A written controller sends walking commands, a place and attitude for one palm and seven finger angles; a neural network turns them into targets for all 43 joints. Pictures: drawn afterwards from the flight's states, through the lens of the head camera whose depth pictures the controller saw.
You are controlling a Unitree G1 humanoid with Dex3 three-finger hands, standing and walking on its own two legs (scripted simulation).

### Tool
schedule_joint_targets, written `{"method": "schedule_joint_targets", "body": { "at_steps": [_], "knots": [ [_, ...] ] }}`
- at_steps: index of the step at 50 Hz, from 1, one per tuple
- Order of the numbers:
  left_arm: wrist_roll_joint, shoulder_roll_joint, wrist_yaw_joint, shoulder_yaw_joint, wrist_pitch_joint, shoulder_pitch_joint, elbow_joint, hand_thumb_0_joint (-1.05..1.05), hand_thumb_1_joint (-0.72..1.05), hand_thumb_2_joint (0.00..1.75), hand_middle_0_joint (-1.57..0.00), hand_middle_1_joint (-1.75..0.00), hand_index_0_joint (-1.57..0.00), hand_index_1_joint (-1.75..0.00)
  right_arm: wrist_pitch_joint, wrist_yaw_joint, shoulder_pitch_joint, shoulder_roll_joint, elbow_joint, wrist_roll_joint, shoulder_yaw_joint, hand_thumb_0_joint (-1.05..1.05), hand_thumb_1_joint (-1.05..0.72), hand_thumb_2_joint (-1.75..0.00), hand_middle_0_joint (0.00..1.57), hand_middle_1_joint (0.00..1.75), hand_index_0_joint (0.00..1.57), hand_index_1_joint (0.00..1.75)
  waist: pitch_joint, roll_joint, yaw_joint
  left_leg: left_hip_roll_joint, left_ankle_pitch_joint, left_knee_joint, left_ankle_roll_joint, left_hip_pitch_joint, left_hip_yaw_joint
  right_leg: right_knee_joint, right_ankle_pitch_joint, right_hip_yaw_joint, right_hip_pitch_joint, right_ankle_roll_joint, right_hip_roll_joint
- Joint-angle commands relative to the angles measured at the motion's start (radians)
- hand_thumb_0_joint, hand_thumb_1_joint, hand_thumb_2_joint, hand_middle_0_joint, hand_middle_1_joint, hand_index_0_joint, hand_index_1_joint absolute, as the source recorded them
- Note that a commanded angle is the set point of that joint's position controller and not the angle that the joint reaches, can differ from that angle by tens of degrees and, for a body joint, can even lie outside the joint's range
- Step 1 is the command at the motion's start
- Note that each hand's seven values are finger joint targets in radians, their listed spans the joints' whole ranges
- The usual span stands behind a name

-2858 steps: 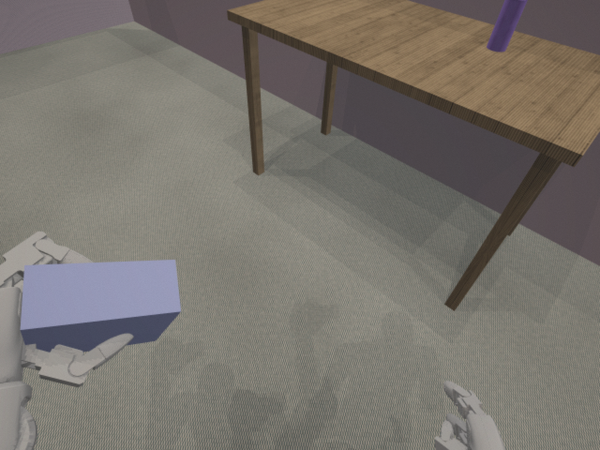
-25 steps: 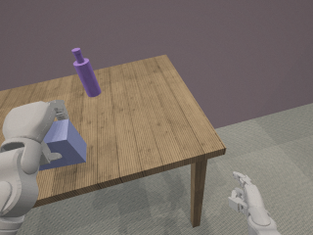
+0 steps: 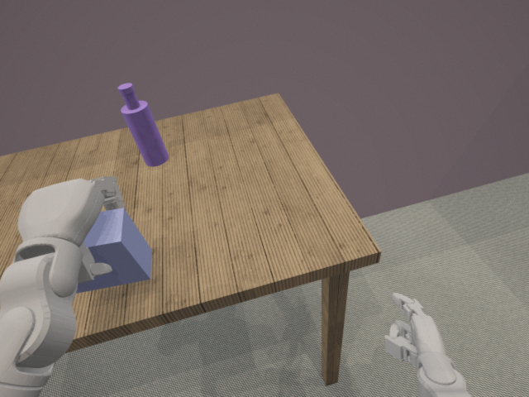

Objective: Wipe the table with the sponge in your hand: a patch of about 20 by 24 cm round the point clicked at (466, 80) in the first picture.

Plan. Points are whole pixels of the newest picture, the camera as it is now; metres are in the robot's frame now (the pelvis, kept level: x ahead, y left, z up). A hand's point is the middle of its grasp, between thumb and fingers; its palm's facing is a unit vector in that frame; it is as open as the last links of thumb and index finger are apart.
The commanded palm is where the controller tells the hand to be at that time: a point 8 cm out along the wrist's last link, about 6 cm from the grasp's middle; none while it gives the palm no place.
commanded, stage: move the sponge above the wiping area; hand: left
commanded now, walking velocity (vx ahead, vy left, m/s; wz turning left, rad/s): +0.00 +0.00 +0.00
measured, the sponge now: (100, 260) +0.24 +0.30 +0.12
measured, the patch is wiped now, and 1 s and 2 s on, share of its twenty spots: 1.00 1.00 1.00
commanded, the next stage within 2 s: none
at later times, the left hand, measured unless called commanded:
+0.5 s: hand (99, 233) +0.25 +0.28 +0.16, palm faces +0.12 -0.04 -0.99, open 9.6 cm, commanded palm +0.21 +0.28 +0.23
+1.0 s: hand (112, 229) +0.28 +0.28 +0.15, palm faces +0.09 -0.05 -0.99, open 9.6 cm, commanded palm +0.23 +0.28 +0.21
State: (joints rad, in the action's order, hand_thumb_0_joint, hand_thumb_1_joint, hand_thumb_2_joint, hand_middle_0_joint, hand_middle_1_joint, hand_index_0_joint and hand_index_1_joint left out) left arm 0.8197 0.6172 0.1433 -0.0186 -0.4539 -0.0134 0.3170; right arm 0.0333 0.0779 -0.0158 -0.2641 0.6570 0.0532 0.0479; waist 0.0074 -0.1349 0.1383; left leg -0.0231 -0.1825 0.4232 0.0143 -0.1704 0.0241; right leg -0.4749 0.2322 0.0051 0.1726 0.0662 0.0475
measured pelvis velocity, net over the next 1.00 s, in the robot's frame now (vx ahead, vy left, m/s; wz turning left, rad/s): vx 0.01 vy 0.01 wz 0.00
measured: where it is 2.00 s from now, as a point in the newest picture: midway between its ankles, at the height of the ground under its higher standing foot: outside the picture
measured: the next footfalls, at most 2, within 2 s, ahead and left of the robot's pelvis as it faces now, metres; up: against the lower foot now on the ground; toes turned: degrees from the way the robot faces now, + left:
none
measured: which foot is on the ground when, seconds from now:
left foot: down 0.00-1.00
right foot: down 0.00-1.00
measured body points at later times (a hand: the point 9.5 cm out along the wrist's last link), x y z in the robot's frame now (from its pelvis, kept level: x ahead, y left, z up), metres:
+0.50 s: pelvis +0.00 +0.01 +0.00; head -0.02 -0.05 +0.45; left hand +0.24 +0.28 +0.22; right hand +0.27 -0.18 -0.07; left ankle +0.03 +0.11 -0.74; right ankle +0.02 -0.08 -0.74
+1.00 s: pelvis +0.01 +0.01 +0.00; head +0.00 -0.04 +0.45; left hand +0.27 +0.28 +0.20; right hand +0.26 -0.19 -0.08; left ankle +0.03 +0.11 -0.74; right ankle +0.02 -0.08 -0.74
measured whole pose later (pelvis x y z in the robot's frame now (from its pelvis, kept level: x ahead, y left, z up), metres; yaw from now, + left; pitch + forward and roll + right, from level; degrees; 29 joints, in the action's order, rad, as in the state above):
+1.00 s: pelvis +0.01 +0.01 +0.00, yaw +0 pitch -3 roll +1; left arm 0.87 0.55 0.08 -0.07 -0.39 0.05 0.15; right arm 0.03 0.07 0.02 -0.26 0.67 0.05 0.04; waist 0.01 -0.12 0.12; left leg -0.03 -0.18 0.39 0.02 -0.16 0.02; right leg -0.43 0.22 0.00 0.15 0.06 0.04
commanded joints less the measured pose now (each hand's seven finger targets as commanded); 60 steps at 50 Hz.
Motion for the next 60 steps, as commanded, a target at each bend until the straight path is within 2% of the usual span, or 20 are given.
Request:
{"method": "schedule_joint_targets", "body": {
  "at_steps": [1,7,8,12,14,17,18,22,26,27,28,34,37,38,44,47,48,52,53,60],
  "knots": [
    [0.026,0.245,-0.05,0.192,0.006,0.226,0.201,0.0,0.1,1.3,-1.2,-1.6,-1.2,-1.6,-0.052,-0.005,-0.242,-0.072,-0.194,-0.005,-0.025,0.0,-0.9,-0.9,0.2,0.3,0.2,0.3,-0.212,0.058,0.016,-0.004,0.156,-0.035,0.02,0.051,-0.077,0.095,-0.122,-0.14,-0.065,0.006,-0.059],
    [0.033,0.237,-0.05,0.195,-0.013,0.184,0.227,0.0,0.1,1.3,-1.2,-1.6,-1.2,-1.6,-0.052,-0.01,-0.273,-0.073,-0.204,-0.001,-0.021,0.0,-0.9,-0.9,0.2,0.3,0.2,0.3,-0.198,0.066,0.017,-0.005,0.154,-0.032,0.021,0.055,-0.083,0.099,-0.11,-0.163,-0.044,0.016,-0.041],
    [0.035,0.194,-0.05,0.148,-0.009,0.217,0.212,0.0,0.1,1.3,-1.2,-1.6,-1.2,-1.6,-0.05,-0.008,-0.241,-0.073,-0.199,-0.004,-0.021,0.0,-0.9,-0.9,0.2,0.3,0.2,0.3,-0.195,0.077,-0.002,-0.001,0.147,-0.034,0.024,0.052,-0.072,0.097,-0.107,-0.13,-0.044,0.005,-0.051],
    [0.056,0.241,-0.059,0.174,-0.006,0.26,0.203,0.0,0.1,1.3,-1.2,-1.6,-1.2,-1.6,-0.054,0.001,-0.262,-0.075,-0.199,-0.004,-0.023,0.0,-0.9,-0.9,0.2,0.3,0.2,0.3,-0.177,0.073,0.008,-0.007,0.108,-0.045,0.023,0.062,-0.087,0.117,-0.047,-0.167,-0.023,0.019,-0.038],
    [0.071,0.214,-0.059,0.133,0.002,0.307,0.132,0.0,0.1,1.3,-1.2,-1.6,-1.2,-1.6,-0.051,0.005,-0.225,-0.078,-0.183,-0.006,-0.021,0.0,-0.9,-0.9,0.2,0.3,0.2,0.3,-0.162,0.101,-0.009,-0.007,0.084,-0.059,0.023,0.052,-0.083,0.127,-0.016,-0.13,-0.016,0.005,-0.044],
    [0.083,0.244,-0.067,0.156,0.011,0.34,0.15,0.0,0.1,1.3,-1.2,-1.6,-1.2,-1.6,-0.058,0.007,-0.262,-0.075,-0.184,-0.004,-0.02,0.0,-0.9,-0.9,0.2,0.3,0.2,0.3,-0.196,0.048,0.007,-0.011,0.088,-0.06,0.023,0.075,-0.091,0.125,-0.013,-0.168,-0.033,0.025,-0.033],
    [0.074,0.185,-0.065,0.105,0.018,0.349,0.147,0.0,0.1,1.3,-1.2,-1.6,-1.2,-1.6,-0.06,0.006,-0.244,-0.07,-0.186,-0.007,-0.021,0.0,-0.9,-0.9,0.2,0.3,0.2,0.3,-0.211,0.055,-0.002,-0.011,0.11,-0.054,0.026,0.075,-0.079,0.115,-0.047,-0.131,-0.049,0.015,-0.046],
    [0.078,0.224,-0.069,0.155,0.016,0.311,0.122,0.0,0.1,1.3,-1.2,-1.6,-1.2,-1.6,-0.059,-0.001,-0.259,-0.073,-0.18,-0.008,-0.02,0.0,-0.9,-0.9,0.2,0.3,0.2,0.3,-0.2,0.05,0.014,-0.008,0.108,-0.065,0.02,0.074,-0.093,0.126,-0.049,-0.167,-0.051,0.028,-0.034],
    [0.07,0.192,-0.069,0.136,0.007,0.26,0.108,0.0,0.1,1.3,-1.2,-1.6,-1.2,-1.6,-0.047,-0.012,-0.233,-0.077,-0.18,-0.009,-0.026,0.0,-0.9,-0.9,0.2,0.3,0.2,0.3,-0.205,0.07,0.011,-0.007,0.149,-0.061,0.021,0.055,-0.08,0.11,-0.114,-0.123,-0.072,0.013,-0.047],
    [0.076,0.231,-0.073,0.18,-0.004,0.262,0.107,0.0,0.1,1.3,-1.2,-1.6,-1.2,-1.6,-0.049,-0.013,-0.256,-0.079,-0.179,-0.007,-0.023,0.0,-0.9,-0.9,0.2,0.3,0.2,0.3,-0.201,0.068,0.019,-0.007,0.136,-0.06,0.02,0.054,-0.088,0.115,-0.089,-0.158,-0.065,0.026,-0.033],
    [0.07,0.191,-0.072,0.147,-0.007,0.254,0.099,0.0,0.1,1.3,-1.2,-1.6,-1.2,-1.6,-0.046,-0.015,-0.238,-0.078,-0.182,-0.008,-0.024,0.0,-0.9,-0.9,0.2,0.3,0.2,0.3,-0.212,0.081,0.01,-0.004,0.149,-0.054,0.021,0.044,-0.075,0.102,-0.112,-0.123,-0.077,0.016,-0.045],
    [0.075,0.195,-0.058,0.121,0.004,0.311,0.048,0.0,0.1,1.3,-1.2,-1.6,-1.2,-1.6,-0.046,-0.002,-0.212,-0.084,-0.172,-0.003,-0.025,0.0,-0.9,-0.9,0.2,0.3,0.2,0.3,-0.175,0.102,-0.017,-0.009,0.1,-0.053,0.027,0.049,-0.077,0.128,-0.05,-0.12,-0.028,0.004,-0.043],
    [0.088,0.206,-0.055,0.111,0.031,0.385,0.069,0.0,0.1,1.3,-1.2,-1.6,-1.2,-1.6,-0.058,0.01,-0.24,-0.081,-0.179,-0.001,-0.02,0.0,-0.9,-0.9,0.2,0.3,0.2,0.3,-0.18,0.059,-0.016,-0.015,0.068,-0.059,0.029,0.076,-0.088,0.142,-0.009,-0.152,-0.014,0.018,-0.033],
    [0.088,0.169,-0.057,0.073,0.049,0.415,0.061,0.0,0.1,1.3,-1.2,-1.6,-1.2,-1.6,-0.064,0.014,-0.212,-0.078,-0.174,-0.004,-0.023,0.0,-0.9,-0.9,0.2,0.3,0.2,0.3,-0.197,0.061,-0.029,-0.013,0.076,-0.055,0.031,0.077,-0.078,0.133,-0.022,-0.112,-0.023,0.009,-0.043],
    [0.095,0.196,-0.093,0.128,0.096,0.391,0.0,0.0,0.1,1.3,-1.2,-1.6,-1.2,-1.6,-0.07,0.01,-0.18,-0.082,-0.15,-0.012,-0.033,0.0,-0.9,-0.9,0.2,0.3,0.2,0.3,-0.217,0.079,-0.016,-0.011,0.13,-0.059,0.025,0.083,-0.083,0.134,-0.082,-0.115,-0.053,0.015,-0.038],
    [0.092,0.232,-0.115,0.189,0.072,0.324,0.045,0.0,0.1,1.3,-1.2,-1.6,-1.2,-1.6,-0.063,-0.005,-0.224,-0.083,-0.167,-0.012,-0.031,0.0,-0.9,-0.9,0.2,0.3,0.2,0.3,-0.248,0.028,0.022,-0.012,0.176,-0.062,0.02,0.085,-0.09,0.116,-0.132,-0.143,-0.091,0.032,-0.03],
    [0.087,0.16,-0.118,0.12,0.065,0.352,0.049,0.0,0.1,1.3,-1.2,-1.6,-1.2,-1.6,-0.059,-0.01,-0.209,-0.077,-0.167,-0.011,-0.03,0.0,-0.9,-0.9,0.2,0.3,0.2,0.3,-0.25,0.027,0.001,-0.007,0.198,-0.058,0.02,0.08,-0.074,0.105,-0.162,-0.1,-0.092,0.022,-0.042],
    [0.083,0.154,-0.111,0.131,0.005,0.249,0.032,0.0,0.1,1.3,-1.2,-1.6,-1.2,-1.6,-0.045,-0.025,-0.231,-0.085,-0.176,-0.004,-0.033,0.0,-0.9,-0.9,0.2,0.3,0.2,0.3,-0.218,0.083,0.012,-0.007,0.195,-0.059,0.021,0.066,-0.082,0.106,-0.169,-0.122,-0.078,0.024,-0.028],
    [0.084,0.115,-0.103,0.085,-0.006,0.269,0.02,0.0,0.1,1.3,-1.2,-1.6,-1.2,-1.6,-0.039,-0.025,-0.208,-0.089,-0.172,-0.005,-0.035,0.0,-0.9,-0.9,0.2,0.3,0.2,0.3,-0.223,0.097,-0.007,-0.005,0.199,-0.055,0.024,0.059,-0.065,0.102,-0.184,-0.091,-0.081,0.012,-0.039],
    [0.117,0.154,-0.08,0.073,0.014,0.338,0.036,0.0,0.1,1.3,-1.2,-1.6,-1.2,-1.6,-0.034,-0.011,-0.184,-0.09,-0.172,-0.006,-0.035,0.0,-0.9,-0.9,0.2,0.3,0.2,0.3,-0.226,0.091,-0.022,-0.015,0.187,-0.052,0.036,0.088,-0.076,0.114,-0.161,-0.094,-0.059,0.008,-0.03]
  ]
}}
